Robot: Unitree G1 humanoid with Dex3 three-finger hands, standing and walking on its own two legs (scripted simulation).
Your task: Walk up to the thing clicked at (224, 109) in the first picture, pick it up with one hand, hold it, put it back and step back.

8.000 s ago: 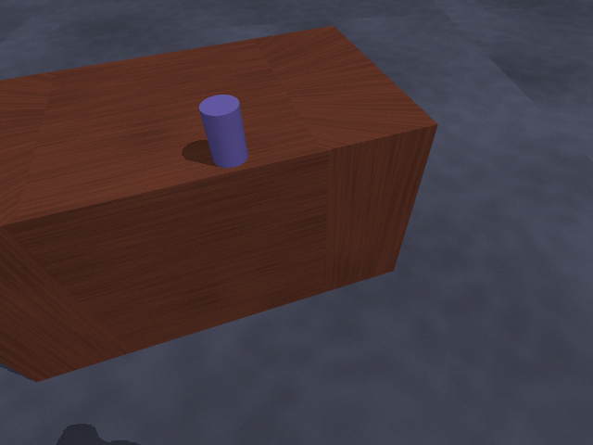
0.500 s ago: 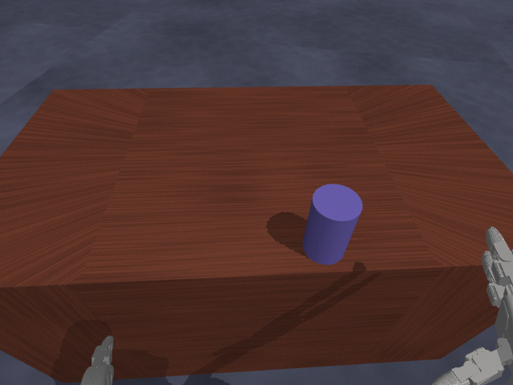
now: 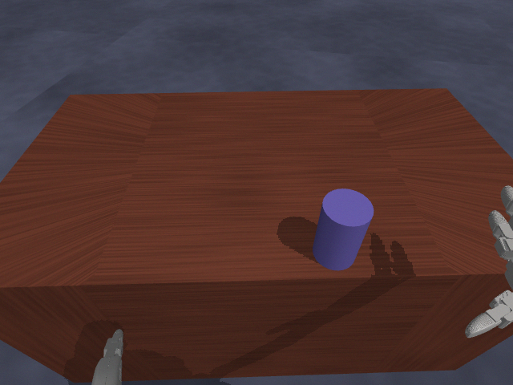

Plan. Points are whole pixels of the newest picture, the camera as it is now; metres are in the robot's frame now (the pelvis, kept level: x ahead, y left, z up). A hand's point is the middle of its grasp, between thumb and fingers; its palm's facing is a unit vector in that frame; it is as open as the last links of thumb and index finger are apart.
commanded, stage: go down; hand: right
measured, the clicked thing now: (340, 231) +0.40 -0.13 +0.00
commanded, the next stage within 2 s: none
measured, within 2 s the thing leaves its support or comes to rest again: neither
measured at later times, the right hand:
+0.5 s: hand (492, 243) +0.29 -0.30 +0.11, palm faces +0.07 +1.00 -0.03, open 17.6 cm
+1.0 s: hand (493, 225) +0.32 -0.32 +0.11, palm faces +0.07 +1.00 -0.01, open 17.4 cm
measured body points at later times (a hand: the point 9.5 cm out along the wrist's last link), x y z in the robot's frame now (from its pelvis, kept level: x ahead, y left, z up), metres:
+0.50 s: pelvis +0.00 +0.00 +0.00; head +0.00 -0.01 +0.45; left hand +0.16 +0.25 -0.09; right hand +0.28 -0.36 +0.11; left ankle +0.02 +0.12 -0.74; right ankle -0.02 -0.12 -0.74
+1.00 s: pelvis -0.01 +0.00 -0.01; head +0.01 -0.01 +0.44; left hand +0.14 +0.26 -0.09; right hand +0.31 -0.37 +0.11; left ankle +0.02 +0.12 -0.74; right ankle -0.02 -0.12 -0.74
